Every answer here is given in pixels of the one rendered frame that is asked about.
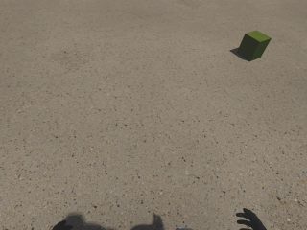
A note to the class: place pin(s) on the left robot hand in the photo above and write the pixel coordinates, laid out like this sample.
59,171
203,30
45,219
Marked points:
61,226

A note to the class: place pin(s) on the right robot hand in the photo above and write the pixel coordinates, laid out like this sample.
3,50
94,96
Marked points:
255,223

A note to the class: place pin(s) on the carton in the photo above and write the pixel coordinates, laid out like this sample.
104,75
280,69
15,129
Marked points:
253,45

